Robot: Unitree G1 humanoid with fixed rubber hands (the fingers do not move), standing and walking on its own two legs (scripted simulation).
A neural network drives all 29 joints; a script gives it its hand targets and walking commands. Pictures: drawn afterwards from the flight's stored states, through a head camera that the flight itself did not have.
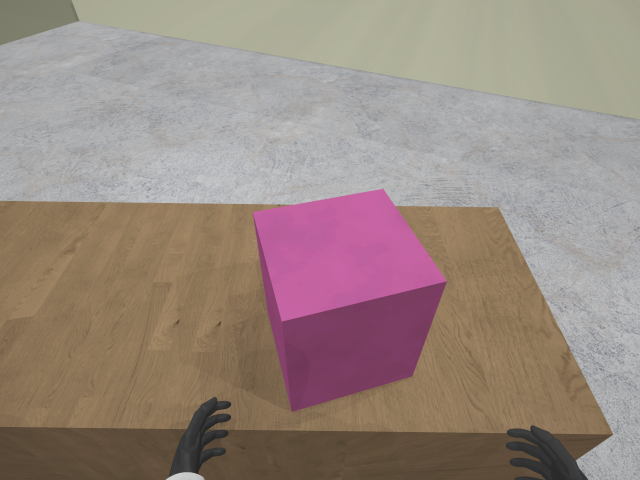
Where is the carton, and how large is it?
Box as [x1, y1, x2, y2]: [253, 189, 446, 411]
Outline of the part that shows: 383,189 253,212 267,309 292,411 412,375 446,281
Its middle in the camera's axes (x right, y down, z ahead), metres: +0.02 +0.10 +0.61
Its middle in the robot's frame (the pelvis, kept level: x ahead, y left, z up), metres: +0.40 +0.00 -0.02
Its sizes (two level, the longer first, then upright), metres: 0.210 0.200 0.250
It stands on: a pedestal, 0.64 m high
